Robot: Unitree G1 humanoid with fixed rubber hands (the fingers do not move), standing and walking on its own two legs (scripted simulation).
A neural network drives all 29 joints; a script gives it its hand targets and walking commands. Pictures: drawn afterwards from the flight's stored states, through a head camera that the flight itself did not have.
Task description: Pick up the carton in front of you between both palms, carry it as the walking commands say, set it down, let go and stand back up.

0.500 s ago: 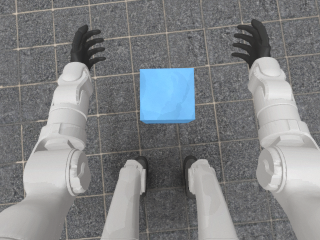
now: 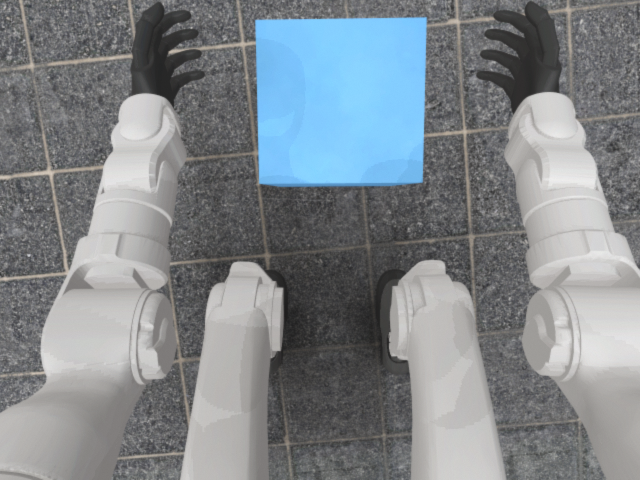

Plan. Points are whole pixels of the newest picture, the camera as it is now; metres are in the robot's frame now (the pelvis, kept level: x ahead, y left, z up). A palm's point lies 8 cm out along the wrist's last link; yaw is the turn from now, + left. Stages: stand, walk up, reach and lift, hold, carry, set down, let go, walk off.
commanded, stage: reach and lift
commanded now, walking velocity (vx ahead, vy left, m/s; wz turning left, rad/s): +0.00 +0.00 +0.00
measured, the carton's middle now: (337, 121) +0.50 -0.01 -0.36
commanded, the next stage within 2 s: none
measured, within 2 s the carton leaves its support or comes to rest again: leaves its support in 1.20 s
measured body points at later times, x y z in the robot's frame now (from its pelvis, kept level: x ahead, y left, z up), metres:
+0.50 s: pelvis -0.02 +0.00 -0.11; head +0.35 -0.01 +0.13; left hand +0.52 +0.18 -0.30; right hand +0.52 -0.19 -0.31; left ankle +0.10 +0.13 -0.45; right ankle +0.10 -0.13 -0.45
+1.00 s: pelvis -0.02 +0.00 -0.11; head +0.35 +0.00 +0.15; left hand +0.53 +0.14 -0.29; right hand +0.52 -0.16 -0.29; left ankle +0.10 +0.13 -0.45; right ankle +0.10 -0.13 -0.45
